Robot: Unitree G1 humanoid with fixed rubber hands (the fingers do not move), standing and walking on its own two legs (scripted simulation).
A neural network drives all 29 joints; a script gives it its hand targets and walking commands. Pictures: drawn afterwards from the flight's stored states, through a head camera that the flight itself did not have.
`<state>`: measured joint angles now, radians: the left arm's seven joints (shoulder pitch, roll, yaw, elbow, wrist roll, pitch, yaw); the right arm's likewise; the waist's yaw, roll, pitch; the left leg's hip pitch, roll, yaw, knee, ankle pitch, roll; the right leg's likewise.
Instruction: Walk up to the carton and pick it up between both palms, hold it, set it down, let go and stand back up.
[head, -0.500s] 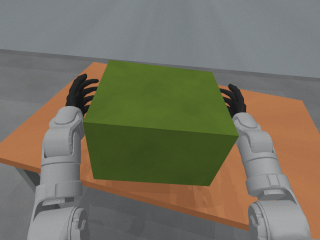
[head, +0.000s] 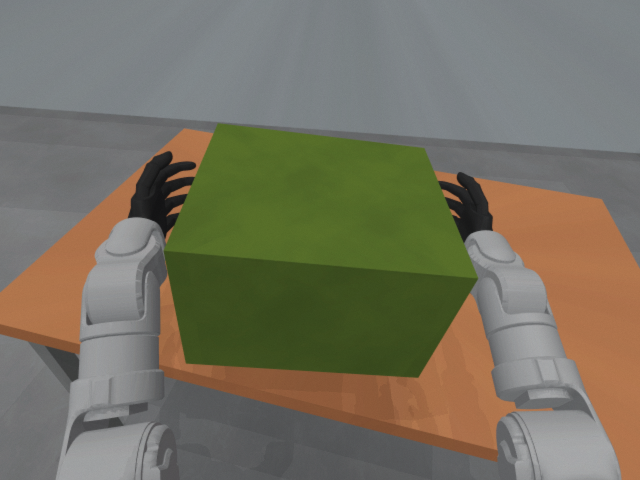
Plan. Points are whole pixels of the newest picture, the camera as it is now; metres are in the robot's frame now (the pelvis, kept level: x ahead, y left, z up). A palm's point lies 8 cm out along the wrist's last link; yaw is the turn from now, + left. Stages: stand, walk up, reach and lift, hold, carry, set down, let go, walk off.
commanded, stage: hold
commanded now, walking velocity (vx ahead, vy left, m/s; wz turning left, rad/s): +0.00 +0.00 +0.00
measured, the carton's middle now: (315, 246) +0.38 -0.01 +0.12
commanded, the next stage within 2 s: none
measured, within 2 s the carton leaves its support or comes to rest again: neither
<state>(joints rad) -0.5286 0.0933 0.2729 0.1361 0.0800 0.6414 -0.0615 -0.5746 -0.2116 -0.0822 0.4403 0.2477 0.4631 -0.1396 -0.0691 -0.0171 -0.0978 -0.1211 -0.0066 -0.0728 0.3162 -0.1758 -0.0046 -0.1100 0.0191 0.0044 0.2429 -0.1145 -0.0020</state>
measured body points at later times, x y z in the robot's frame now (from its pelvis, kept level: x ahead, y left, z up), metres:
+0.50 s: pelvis +0.00 +0.00 +0.00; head -0.05 +0.01 +0.45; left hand +0.37 +0.19 +0.19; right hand +0.38 -0.20 +0.18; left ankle +0.00 +0.12 -0.75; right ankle +0.01 -0.12 -0.75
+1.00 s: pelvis +0.00 +0.00 +0.00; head -0.04 +0.01 +0.45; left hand +0.38 +0.18 +0.19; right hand +0.37 -0.21 +0.17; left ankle +0.00 +0.12 -0.75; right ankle +0.01 -0.12 -0.75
